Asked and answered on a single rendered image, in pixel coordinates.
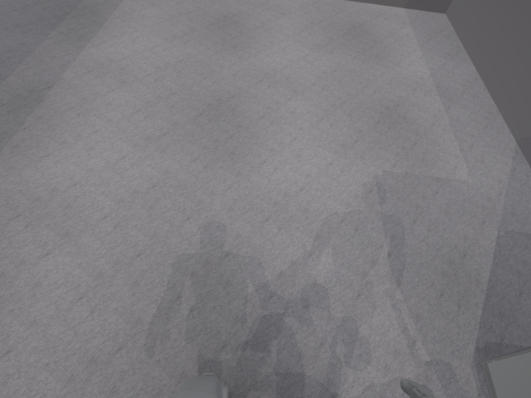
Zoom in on right robot hand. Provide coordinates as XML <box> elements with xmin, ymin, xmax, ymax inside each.
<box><xmin>400</xmin><ymin>379</ymin><xmax>435</xmax><ymax>398</ymax></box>

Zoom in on fridge door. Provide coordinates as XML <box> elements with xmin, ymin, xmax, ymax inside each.
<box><xmin>487</xmin><ymin>352</ymin><xmax>531</xmax><ymax>398</ymax></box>

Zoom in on left robot thigh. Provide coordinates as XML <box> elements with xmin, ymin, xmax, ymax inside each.
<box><xmin>173</xmin><ymin>376</ymin><xmax>228</xmax><ymax>398</ymax></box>

